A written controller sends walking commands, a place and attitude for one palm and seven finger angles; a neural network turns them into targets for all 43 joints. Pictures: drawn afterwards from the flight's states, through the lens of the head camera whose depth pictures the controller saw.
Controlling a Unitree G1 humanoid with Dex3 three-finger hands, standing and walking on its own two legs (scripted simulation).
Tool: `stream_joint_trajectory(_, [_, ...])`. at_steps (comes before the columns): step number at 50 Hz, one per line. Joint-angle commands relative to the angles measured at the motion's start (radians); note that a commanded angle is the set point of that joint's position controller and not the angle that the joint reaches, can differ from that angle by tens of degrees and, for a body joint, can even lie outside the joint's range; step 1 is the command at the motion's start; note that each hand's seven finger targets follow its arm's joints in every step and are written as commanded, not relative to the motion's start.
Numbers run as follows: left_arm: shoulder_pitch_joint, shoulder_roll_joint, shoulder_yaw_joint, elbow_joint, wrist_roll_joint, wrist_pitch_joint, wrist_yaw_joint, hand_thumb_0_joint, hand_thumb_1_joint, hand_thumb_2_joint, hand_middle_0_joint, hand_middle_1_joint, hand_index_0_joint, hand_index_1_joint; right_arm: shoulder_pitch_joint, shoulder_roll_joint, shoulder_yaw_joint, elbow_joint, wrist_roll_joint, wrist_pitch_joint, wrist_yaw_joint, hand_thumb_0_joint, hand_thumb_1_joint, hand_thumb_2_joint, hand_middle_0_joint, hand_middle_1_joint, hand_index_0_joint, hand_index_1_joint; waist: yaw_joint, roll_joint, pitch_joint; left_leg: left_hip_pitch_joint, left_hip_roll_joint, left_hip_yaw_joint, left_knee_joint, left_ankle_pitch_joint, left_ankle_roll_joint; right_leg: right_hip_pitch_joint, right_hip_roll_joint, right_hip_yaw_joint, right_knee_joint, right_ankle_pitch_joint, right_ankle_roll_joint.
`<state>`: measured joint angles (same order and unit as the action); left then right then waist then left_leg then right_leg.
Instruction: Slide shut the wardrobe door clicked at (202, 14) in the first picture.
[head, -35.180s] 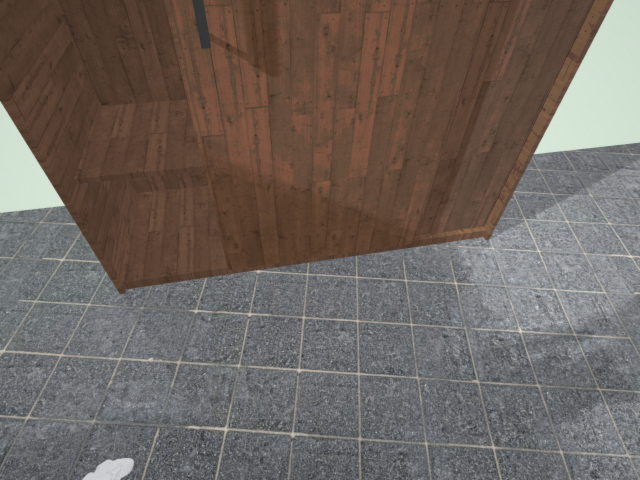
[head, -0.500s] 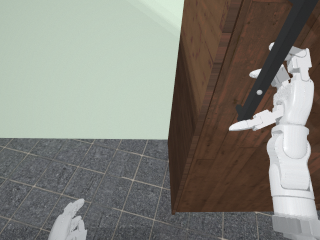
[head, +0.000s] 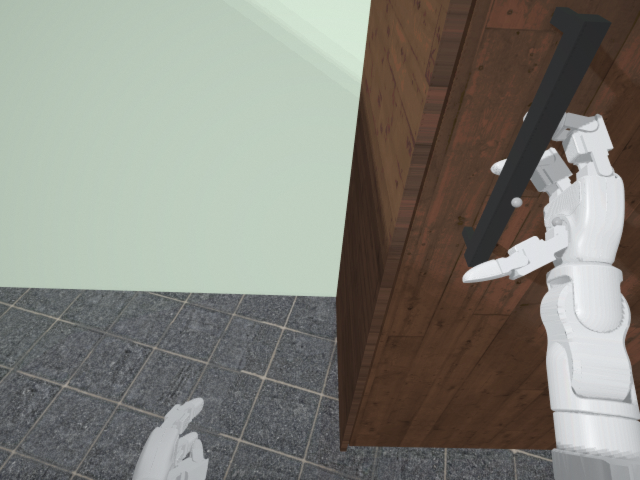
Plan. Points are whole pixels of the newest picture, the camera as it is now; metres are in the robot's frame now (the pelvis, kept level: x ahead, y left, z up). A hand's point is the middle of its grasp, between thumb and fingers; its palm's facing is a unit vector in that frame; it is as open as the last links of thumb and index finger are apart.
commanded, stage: slip the hand off the handle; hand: right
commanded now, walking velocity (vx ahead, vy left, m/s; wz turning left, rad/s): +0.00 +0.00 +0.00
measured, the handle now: (511, 159) +0.37 -0.17 +0.27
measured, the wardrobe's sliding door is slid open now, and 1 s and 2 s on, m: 0.00 0.00 0.00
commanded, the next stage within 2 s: draw the hand back to the body in 0.96 s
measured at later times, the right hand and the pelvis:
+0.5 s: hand (575, 247) +0.28 -0.21 +0.24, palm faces +0.23 +0.97 -0.12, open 14.7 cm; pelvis -0.01 +0.02 +0.00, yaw -2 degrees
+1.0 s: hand (616, 304) +0.22 -0.21 +0.24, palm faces +0.22 +0.97 -0.14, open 14.7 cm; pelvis +0.01 +0.00 +0.00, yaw -3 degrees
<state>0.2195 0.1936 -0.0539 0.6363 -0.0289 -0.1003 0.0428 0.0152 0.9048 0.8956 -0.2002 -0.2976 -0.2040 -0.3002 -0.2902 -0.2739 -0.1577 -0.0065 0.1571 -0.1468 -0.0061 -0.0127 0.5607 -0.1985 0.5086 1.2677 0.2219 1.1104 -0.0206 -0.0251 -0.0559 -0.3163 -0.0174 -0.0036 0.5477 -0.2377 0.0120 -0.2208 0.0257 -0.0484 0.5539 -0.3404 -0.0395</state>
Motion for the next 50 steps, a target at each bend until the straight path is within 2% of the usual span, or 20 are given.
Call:
stream_joint_trajectory(1, [-0.105, 0.138, 0.053, -0.148, -0.007, -0.038, 0.024, 0.0, 0.9, 0.9, -0.2, -0.3, -0.2, -0.3, -0.332, -0.272, -0.248, -0.073, 0.006, -0.04, -0.047, 0.0, 0.55, -0.2, 0.25, 1.15, 0.25, 1.15, -0.022, 0.063, -0.154, 0.152, 0.017, 0.008, -0.084, 0.112, 0.016, -0.066, -0.045, 0.031, -0.101, 0.224, 0.043])
stream_joint_trajectory(4, [-0.112, 0.143, 0.055, -0.152, -0.01, -0.042, 0.027, 0.0, 0.9, 0.9, -0.2, -0.3, -0.2, -0.3, -0.362, -0.303, -0.257, -0.07, 0.009, -0.065, -0.025, 0.0, 0.55, -0.2, 0.25, 1.15, 0.25, 1.15, -0.019, 0.012, -0.165, 0.151, 0.022, -0.003, -0.09, 0.078, 0.017, -0.073, -0.04, 0.027, -0.1, 0.192, 0.036])
stream_joint_trajectory(6, [-0.107, 0.147, 0.061, -0.15, -0.012, -0.049, 0.027, 0.0, 0.9, 0.9, -0.2, -0.3, -0.2, -0.3, -0.346, -0.309, -0.269, -0.065, 0.02, -0.083, -0.002, 0.0, 0.55, -0.2, 0.25, 1.15, 0.25, 1.15, -0.017, 0.016, -0.183, 0.161, 0.023, -0.011, -0.097, 0.073, 0.014, -0.074, -0.039, 0.022, -0.091, 0.185, 0.03])
stream_joint_trajectory(8, [-0.112, 0.149, 0.062, -0.162, -0.014, -0.062, 0.022, 0.0, 0.9, 0.9, -0.2, -0.3, -0.2, -0.3, -0.307, -0.277, -0.238, -0.093, 0.033, -0.106, 0.028, 0.0, 0.55, -0.2, 0.25, 1.15, 0.25, 1.15, -0.018, 0.011, -0.195, 0.166, 0.025, -0.015, -0.092, 0.082, 0.012, -0.07, -0.036, 0.022, -0.084, 0.188, 0.027])
stream_joint_trajectory(11, [-0.112, 0.157, 0.066, -0.164, -0.012, -0.083, 0.017, 0.0, 0.9, 0.9, -0.2, -0.3, -0.2, -0.3, -0.277, -0.276, -0.228, -0.13, 0.045, -0.14, 0.068, 0.0, 0.55, -0.2, 0.25, 1.15, 0.25, 1.15, -0.015, 0.029, -0.193, 0.166, 0.029, -0.026, -0.094, 0.069, 0.01, -0.085, -0.036, 0.023, -0.074, 0.171, 0.022])
stream_joint_trajectory(14, [-0.117, 0.161, 0.068, -0.171, -0.016, -0.106, 0.016, 0.0, 0.9, 0.9, -0.2, -0.3, -0.2, -0.3, -0.26, -0.262, -0.198, -0.188, 0.058, -0.162, 0.103, 0.0, 0.55, -0.2, 0.25, 1.15, 0.25, 1.15, -0.013, -0.024, -0.176, 0.129, 0.03, -0.03, -0.097, 0.029, 0.01, -0.073, -0.032, 0.028, -0.067, 0.14, 0.02])
stream_joint_trajectory(16, [-0.121, 0.162, 0.069, -0.162, -0.016, -0.114, 0.02, 0.0, 0.9, 0.9, -0.2, -0.3, -0.2, -0.3, -0.259, -0.293, -0.225, -0.207, 0.066, -0.161, 0.107, 0.0, 0.55, -0.2, 0.25, 1.15, 0.25, 1.15, -0.015, -0.027, -0.167, 0.129, 0.037, -0.042, -0.112, -0.023, 0.01, -0.085, -0.032, 0.03, -0.062, 0.114, 0.02])
stream_joint_trajectory(18, [-0.128, 0.161, 0.069, -0.158, -0.018, -0.123, 0.023, 0.0, 0.9, 0.9, -0.2, -0.3, -0.2, -0.3, -0.25, -0.29, -0.227, -0.206, 0.079, -0.152, 0.111, 0.0, 0.55, -0.2, 0.25, 1.15, 0.25, 1.15, -0.01, 0.008, -0.148, 0.123, 0.043, -0.05, -0.13, -0.073, 0.004, -0.099, -0.03, 0.032, -0.057, 0.087, 0.019])
stream_joint_trajectory(20, [-0.14, 0.156, 0.066, -0.158, -0.017, -0.133, 0.024, 0.0, 0.9, 0.9, -0.2, -0.3, -0.2, -0.3, -0.238, -0.265, -0.206, -0.238, 0.086, -0.143, 0.109, 0.0, 0.55, -0.2, 0.25, 1.15, 0.25, 1.15, -0.013, -0.012, -0.145, 0.118, 0.048, -0.049, -0.133, -0.095, 0.005, -0.093, -0.029, 0.036, -0.057, 0.079, 0.021])
stream_joint_trajectory(23, [-0.143, 0.151, 0.062, -0.162, -0.014, -0.142, 0.02, 0.0, 0.9, 0.9, -0.2, -0.3, -0.2, -0.3, -0.165, -0.246, -0.2, -0.285, 0.086, -0.132, 0.101, 0.0, 0.55, -0.2, 0.25, 1.15, 0.25, 1.15, -0.026, -0.004, -0.16, 0.131, 0.046, -0.037, -0.117, -0.052, 0.005, -0.082, -0.029, 0.04, -0.055, 0.109, 0.021])
stream_joint_trajectory(26, [-0.13, 0.155, 0.061, -0.157, -0.007, -0.137, 0.019, 0.0, 0.9, 0.9, -0.2, -0.3, -0.2, -0.3, -0.057, -0.292, -0.271, -0.283, 0.092, -0.107, 0.097, 0.0, 0.55, -0.2, 0.25, 1.15, 0.25, 1.15, -0.046, 0.042, -0.166, 0.175, 0.044, -0.03, -0.096, 0.039, 0.004, -0.098, -0.033, 0.041, -0.051, 0.164, 0.022])
stream_joint_trajectory(28, [-0.14, 0.147, 0.053, -0.168, -0.011, -0.135, 0.017, 0.0, 0.9, 0.9, -0.2, -0.3, -0.2, -0.3, -0.046, -0.259, -0.246, -0.331, 0.104, -0.098, 0.113, 0.0, 0.55, -0.2, 0.25, 1.15, 0.25, 1.15, -0.039, 0.021, -0.154, 0.166, 0.04, -0.02, -0.09, 0.07, 0.003, -0.083, -0.03, 0.04, -0.052, 0.18, 0.023])
stream_joint_trajectory(30, [-0.14, 0.143, 0.049, -0.177, -0.006, -0.14, 0.016, 0.0, 0.9, 0.9, -0.2, -0.3, -0.2, -0.3, -0.003, -0.246, -0.246, -0.393, 0.112, -0.093, 0.122, 0.0, 0.55, -0.2, 0.25, 1.15, 0.25, 1.15, -0.047, -0.01, -0.174, 0.17, 0.032, -0.002, -0.064, 0.142, 0.008, -0.053, -0.029, 0.046, -0.051, 0.228, 0.026])
stream_joint_trajectory(34, [-0.124, 0.139, 0.043, -0.189, -0.001, -0.151, 0.012, 0.0, 0.9, 0.9, -0.2, -0.3, -0.2, -0.3, 0.089, -0.211, -0.214, -0.501, 0.125, -0.08, 0.144, 0.0, 0.55, -0.2, 0.25, 1.15, 0.25, 1.15, -0.047, 0.001, -0.169, 0.154, 0.022, 0.021, -0.037, 0.234, 0.008, -0.01, -0.029, 0.056, -0.043, 0.297, 0.032])
stream_joint_trajectory(37, [-0.125, 0.138, 0.038, -0.189, -0.002, -0.152, 0.013, 0.0, 0.9, 0.9, -0.2, -0.3, -0.2, -0.3, 0.116, -0.198, -0.197, -0.55, 0.128, -0.054, 0.15, 0.0, 0.55, -0.2, 0.25, 1.15, 0.25, 1.15, -0.043, -0.031, -0.136, 0.13, 0.022, 0.027, -0.039, 0.216, 0.01, -0.006, -0.027, 0.061, -0.045, 0.29, 0.038])
stream_joint_trajectory(39, [-0.126, 0.137, 0.037, -0.189, 0.0, -0.155, 0.016, 0.0, 0.9, 0.9, -0.2, -0.3, -0.2, -0.3, 0.174, -0.206, -0.217, -0.565, 0.135, -0.038, 0.147, 0.0, 0.55, -0.2, 0.25, 1.15, 0.25, 1.15, -0.048, 0.003, -0.122, 0.128, 0.021, 0.033, -0.042, 0.207, 0.009, -0.012, -0.028, 0.068, -0.048, 0.286, 0.039])
stream_joint_trajectory(41, [-0.134, 0.136, 0.035, -0.187, 0.003, -0.157, 0.016, 0.0, 0.9, 0.9, -0.2, -0.3, -0.2, -0.3, 0.201, -0.219, -0.235, -0.617, 0.136, -0.035, 0.142, 0.0, 0.55, -0.2, 0.25, 1.15, 0.25, 1.15, -0.057, -0.031, -0.127, 0.139, 0.022, 0.036, -0.034, 0.228, 0.014, -0.003, -0.027, 0.07, -0.045, 0.316, 0.046])
stream_joint_trajectory(42, [-0.13, 0.133, 0.033, -0.189, 0.004, -0.161, 0.013, 0.0, 0.9, 0.9, -0.2, -0.3, -0.2, -0.3, 0.196, -0.198, -0.217, -0.639, 0.137, -0.037, 0.141, 0.0, 0.55, -0.2, 0.25, 1.15, 0.25, 1.15, -0.053, -0.048, -0.139, 0.137, 0.022, 0.041, -0.025, 0.246, 0.015, 0.007, -0.027, 0.073, -0.043, 0.338, 0.053])
stream_joint_trajectory(47, [-0.125, 0.136, 0.033, -0.175, 0.002, -0.173, 0.019, 0.0, 0.9, 0.9, -0.2, -0.3, -0.2, -0.3, 0.195, -0.172, -0.187, -0.613, 0.141, -0.035, 0.143, 0.0, 0.55, -0.2, 0.25, 1.15, 0.25, 1.15, -0.042, -0.013, -0.096, 0.094, 0.019, 0.047, -0.035, 0.193, 0.012, -0.003, -0.029, 0.084, -0.045, 0.299, 0.056])
stream_joint_trajectory(50, [-0.131, 0.134, 0.031, -0.175, 0.004, -0.174, 0.019, 0.0, 0.9, 0.9, -0.2, -0.3, -0.2, -0.3, 0.221, -0.187, -0.205, -0.611, 0.136, -0.033, 0.141, 0.0, 0.55, -0.2, 0.25, 1.15, 0.25, 1.15, -0.052, -0.012, -0.106, 0.106, 0.021, 0.048, -0.033, 0.177, 0.014, -0.014, -0.03, 0.088, -0.053, 0.289, 0.06])
